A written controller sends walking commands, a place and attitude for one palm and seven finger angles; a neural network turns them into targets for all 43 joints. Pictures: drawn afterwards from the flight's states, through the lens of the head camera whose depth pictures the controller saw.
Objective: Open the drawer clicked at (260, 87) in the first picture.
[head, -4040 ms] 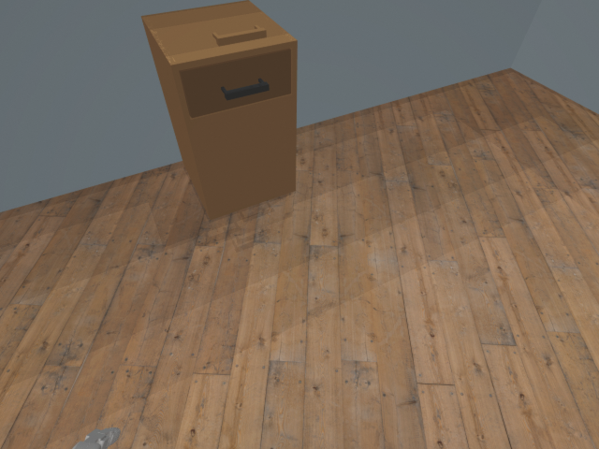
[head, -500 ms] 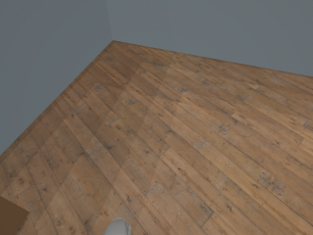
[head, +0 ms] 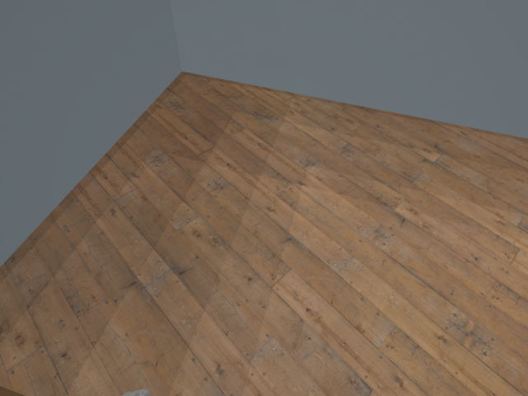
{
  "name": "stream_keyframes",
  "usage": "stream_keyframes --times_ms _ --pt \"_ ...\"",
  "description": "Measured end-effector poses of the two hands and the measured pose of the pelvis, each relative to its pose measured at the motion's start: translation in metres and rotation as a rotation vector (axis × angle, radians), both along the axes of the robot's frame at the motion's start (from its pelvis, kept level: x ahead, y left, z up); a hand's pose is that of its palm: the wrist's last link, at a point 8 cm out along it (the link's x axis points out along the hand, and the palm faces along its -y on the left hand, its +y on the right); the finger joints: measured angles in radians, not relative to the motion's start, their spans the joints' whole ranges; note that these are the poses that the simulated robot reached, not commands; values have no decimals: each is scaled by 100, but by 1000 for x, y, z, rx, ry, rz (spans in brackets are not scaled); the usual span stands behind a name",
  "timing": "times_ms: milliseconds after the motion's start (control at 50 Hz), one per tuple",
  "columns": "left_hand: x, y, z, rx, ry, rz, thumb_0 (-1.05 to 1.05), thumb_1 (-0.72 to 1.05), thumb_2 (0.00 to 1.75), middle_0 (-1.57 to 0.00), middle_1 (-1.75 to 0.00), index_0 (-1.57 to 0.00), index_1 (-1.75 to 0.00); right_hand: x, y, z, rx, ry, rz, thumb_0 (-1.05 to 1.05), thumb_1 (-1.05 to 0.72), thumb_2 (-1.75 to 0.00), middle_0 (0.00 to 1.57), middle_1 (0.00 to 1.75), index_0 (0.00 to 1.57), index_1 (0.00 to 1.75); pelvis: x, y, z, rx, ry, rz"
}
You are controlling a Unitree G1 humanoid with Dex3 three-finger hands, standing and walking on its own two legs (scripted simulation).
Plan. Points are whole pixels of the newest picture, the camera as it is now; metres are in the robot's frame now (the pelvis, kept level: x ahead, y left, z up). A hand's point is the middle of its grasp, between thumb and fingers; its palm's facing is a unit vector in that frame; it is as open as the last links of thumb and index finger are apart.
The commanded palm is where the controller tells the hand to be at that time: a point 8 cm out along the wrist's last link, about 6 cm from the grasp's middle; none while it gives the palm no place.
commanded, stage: turn to face it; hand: left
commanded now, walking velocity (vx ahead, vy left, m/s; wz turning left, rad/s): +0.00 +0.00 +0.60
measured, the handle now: out of the picture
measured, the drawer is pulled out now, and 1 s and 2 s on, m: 0.00 0.00 0.00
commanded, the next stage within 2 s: none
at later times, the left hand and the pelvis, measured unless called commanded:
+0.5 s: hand out of the picture -0.04 +0.17 -0.16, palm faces +0.36 -0.89 -0.27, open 7.4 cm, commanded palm none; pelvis -0.01 -0.03 +0.00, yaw +20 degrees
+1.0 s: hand out of the picture -0.06 +0.23 -0.16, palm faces +0.59 -0.77 -0.26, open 7.4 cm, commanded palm none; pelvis -0.03 -0.01 +0.00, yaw +35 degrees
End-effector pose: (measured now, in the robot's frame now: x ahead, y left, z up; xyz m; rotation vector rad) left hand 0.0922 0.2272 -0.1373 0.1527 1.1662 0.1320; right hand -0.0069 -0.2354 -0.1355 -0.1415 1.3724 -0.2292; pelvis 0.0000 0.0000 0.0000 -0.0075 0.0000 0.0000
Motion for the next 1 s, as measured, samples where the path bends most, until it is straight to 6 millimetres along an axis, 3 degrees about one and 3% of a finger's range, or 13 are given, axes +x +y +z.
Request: stream_keyframes --times_ms 100,160,260,400,500,600,660,720,840,1000 --pt "16 -16 9 38 -59 19 0 91 90 -20 -30 -19 -30 -9 -14 -18 53 55 3 0 -92 -90 20 30 20 29 2 -20 -7 22 7 51" --pt "9 -24 17 66 -81 43 0 91 90 -20 -30 -20 -30 0 -26 -27 77 61 28 0 -91 -90 20 30 20 29 1 -31 -8 23 -2 93" --pt "-26 -27 28 90 -65 137 0 91 90 -20 -30 -20 -30 40 -42 -21 80 20 123 0 -91 -90 20 30 20 29 0 -41 0 48 -11 173" --pt "-93 -23 22 92 12 280 0 91 90 -20 -30 -20 -30 108 -46 -11 40 -64 283 0 -91 -90 20 30 20 29 -6 -43 1 50 -14 275" --pt "-151 -15 8 69 100 383 0 91 90 -20 -30 -20 -30 159 -23 1 6 -133 416 0 -91 -90 20 30 20 29 -14 -34 -3 37 -6 343" --pt "-208 0 -17 27 179 486 1 91 90 -20 -30 -20 -30 202 25 11 -23 -236 559 0 -91 -90 20 30 20 29 -22 -13 -16 5 3 409" --pt "-232 11 -27 9 221 532 1 91 90 -20 -30 -20 -30 213 52 18 -23 -295 618 0 -91 -90 20 30 20 29 -28 -3 -20 8 -1 435" --pt "-237 20 -22 6 217 559 1 91 90 -20 -30 -19 -30 209 68 26 -22 -305 646 0 -91 -90 20 30 20 29 -31 3 -12 -11 -7 462" --pt "-220 36 -5 26 96 594 1 91 90 -20 -30 -19 -30 189 81 28 1 -253 679 0 -91 -90 20 30 20 29 -35 7 -1 -21 -9 532" --pt "-189 37 12 80 -14 619 1 91 90 -20 -30 -19 -30 164 62 10 37 -157 679 0 -90 -90 21 30 21 30 -34 -7 -1 -7 -2 616"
